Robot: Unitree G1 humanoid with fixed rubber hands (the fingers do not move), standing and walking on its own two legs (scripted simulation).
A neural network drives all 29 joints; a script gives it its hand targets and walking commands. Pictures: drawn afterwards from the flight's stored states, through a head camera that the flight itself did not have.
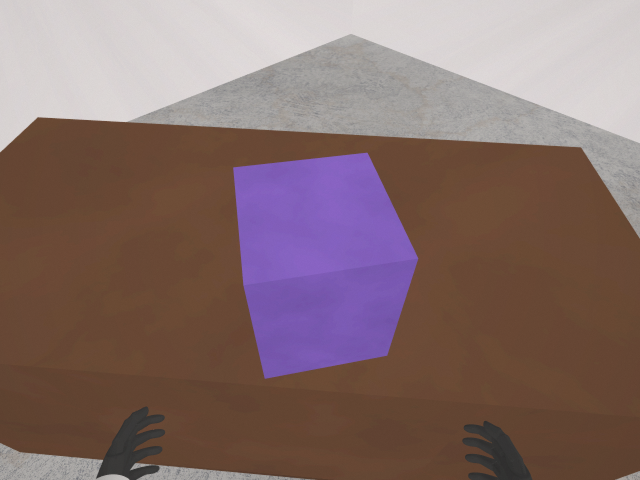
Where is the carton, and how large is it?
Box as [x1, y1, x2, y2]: [233, 153, 417, 378]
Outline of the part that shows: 367,153 233,167 243,285 265,378 377,357 387,354 417,257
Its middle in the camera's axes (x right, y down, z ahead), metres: -0.01 +0.04 +0.59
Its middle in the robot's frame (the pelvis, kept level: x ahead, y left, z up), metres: +0.41 +0.04 +0.01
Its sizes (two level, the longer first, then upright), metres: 0.210 0.200 0.250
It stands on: a pedestal, 0.66 m high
